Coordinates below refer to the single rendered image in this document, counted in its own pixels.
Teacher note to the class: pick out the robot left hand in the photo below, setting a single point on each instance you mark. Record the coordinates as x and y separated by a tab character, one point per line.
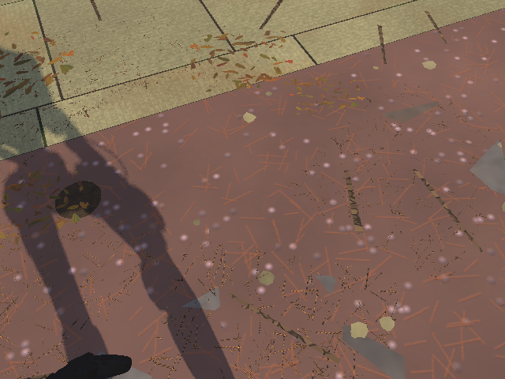
90	366

